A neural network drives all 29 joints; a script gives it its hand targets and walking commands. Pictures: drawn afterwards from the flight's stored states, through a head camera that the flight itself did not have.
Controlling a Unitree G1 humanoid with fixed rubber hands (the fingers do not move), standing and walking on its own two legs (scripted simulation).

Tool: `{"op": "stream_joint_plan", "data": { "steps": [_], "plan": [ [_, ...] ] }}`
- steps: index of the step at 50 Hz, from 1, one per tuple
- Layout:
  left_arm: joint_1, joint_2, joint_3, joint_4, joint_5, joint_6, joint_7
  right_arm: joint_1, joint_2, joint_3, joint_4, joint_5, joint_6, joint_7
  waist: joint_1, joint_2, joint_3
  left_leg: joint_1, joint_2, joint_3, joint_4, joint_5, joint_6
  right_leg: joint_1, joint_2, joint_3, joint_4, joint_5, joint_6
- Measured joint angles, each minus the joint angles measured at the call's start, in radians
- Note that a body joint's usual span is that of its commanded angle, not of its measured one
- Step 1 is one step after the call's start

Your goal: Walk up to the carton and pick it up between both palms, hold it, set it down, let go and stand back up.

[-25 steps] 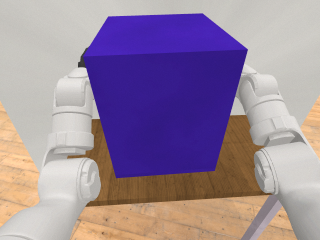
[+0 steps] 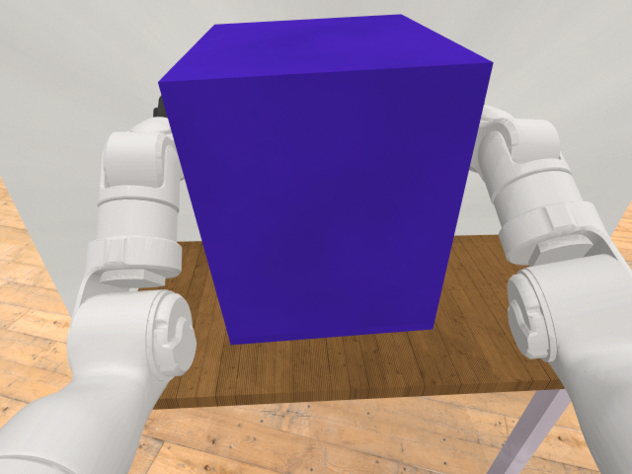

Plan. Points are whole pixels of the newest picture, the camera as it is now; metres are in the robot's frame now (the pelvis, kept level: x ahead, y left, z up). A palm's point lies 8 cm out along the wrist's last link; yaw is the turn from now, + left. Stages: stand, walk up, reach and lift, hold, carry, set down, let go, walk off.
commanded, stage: hold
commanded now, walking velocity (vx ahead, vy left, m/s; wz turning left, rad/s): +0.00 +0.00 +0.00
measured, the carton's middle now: (320, 171) +0.38 +0.00 +0.27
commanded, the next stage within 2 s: none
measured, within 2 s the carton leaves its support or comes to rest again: neither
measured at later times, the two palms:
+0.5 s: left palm (169, 133) +0.38 +0.17 +0.32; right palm (462, 122) +0.37 -0.17 +0.34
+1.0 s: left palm (167, 132) +0.37 +0.17 +0.32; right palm (461, 120) +0.38 -0.17 +0.34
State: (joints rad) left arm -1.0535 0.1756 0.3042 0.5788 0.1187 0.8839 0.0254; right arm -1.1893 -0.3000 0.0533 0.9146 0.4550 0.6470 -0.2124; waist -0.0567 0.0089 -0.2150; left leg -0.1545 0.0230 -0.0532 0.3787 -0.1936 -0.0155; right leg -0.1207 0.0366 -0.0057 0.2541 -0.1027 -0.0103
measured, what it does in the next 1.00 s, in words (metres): stands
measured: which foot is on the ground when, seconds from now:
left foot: down 0.00-1.00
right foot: down 0.00-1.00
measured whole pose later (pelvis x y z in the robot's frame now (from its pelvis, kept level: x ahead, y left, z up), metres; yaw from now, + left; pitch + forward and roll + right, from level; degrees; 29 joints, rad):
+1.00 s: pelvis +0.00 +0.00 +0.00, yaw +1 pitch -1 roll -2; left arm -1.08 0.19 0.30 0.58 0.12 0.90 0.01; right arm -1.21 -0.31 0.07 0.91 0.47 0.68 -0.22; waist -0.06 0.01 -0.22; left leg -0.16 0.02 -0.08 0.38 -0.20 -0.02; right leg -0.12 0.05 0.00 0.25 -0.11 -0.01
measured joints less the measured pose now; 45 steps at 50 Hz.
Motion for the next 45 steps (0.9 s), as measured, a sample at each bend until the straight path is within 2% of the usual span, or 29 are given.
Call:
{"op": "stream_joint_plan", "data": {
  "steps": [15,28,45],
  "plan": [
    [-0.069,0.03,-0.001,0.09,-0.009,-0.01,-0.009,-0.052,0.002,-0.013,0.055,-0.019,0.008,0.004,0.006,-0.002,-0.018,-0.02,0.001,-0.013,-0.007,0.01,-0.007,-0.02,0.005,-0.002,-0.001,0.004,-0.007],
    [-0.027,0.026,-0.004,0.028,-0.005,-0.001,-0.019,-0.017,0.0,0.017,-0.003,0.007,0.016,-0.012,-0.006,0.0,-0.002,-0.011,0.001,-0.023,-0.001,0.004,-0.008,-0.003,0.008,-0.002,-0.007,0.002,-0.006],
    [-0.034,0.021,-0.002,0.022,0.003,0.011,-0.016,-0.022,-0.001,-0.003,-0.001,0.004,0.026,-0.01,-0.003,-0.002,-0.008,-0.012,-0.003,-0.024,-0.001,0.001,-0.005,-0.006,0.007,0.008,-0.003,-0.004,-0.003]
  ]
}}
